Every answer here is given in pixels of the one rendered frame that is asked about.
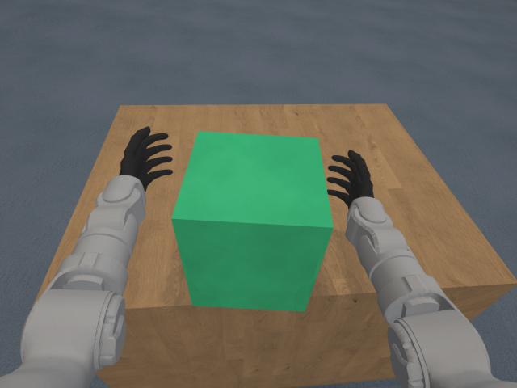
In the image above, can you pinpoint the robot right forearm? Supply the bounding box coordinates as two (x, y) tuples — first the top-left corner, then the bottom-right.
(345, 196), (491, 372)

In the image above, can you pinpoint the right robot upper arm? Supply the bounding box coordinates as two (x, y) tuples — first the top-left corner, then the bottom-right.
(387, 310), (517, 388)

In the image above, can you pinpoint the robot right hand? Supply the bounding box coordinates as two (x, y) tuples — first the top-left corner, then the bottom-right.
(327, 150), (374, 210)

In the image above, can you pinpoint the robot left forearm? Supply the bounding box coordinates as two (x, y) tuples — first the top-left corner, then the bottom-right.
(20, 175), (146, 362)

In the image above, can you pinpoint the carton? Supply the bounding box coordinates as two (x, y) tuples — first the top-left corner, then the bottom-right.
(171, 131), (334, 312)

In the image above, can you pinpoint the pedestal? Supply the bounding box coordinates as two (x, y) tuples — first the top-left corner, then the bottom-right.
(33, 103), (517, 388)

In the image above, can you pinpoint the robot left hand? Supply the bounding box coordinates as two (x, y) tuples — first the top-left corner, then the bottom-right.
(119, 126), (173, 191)

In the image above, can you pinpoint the left robot upper arm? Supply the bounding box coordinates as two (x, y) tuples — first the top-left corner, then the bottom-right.
(0, 289), (126, 388)

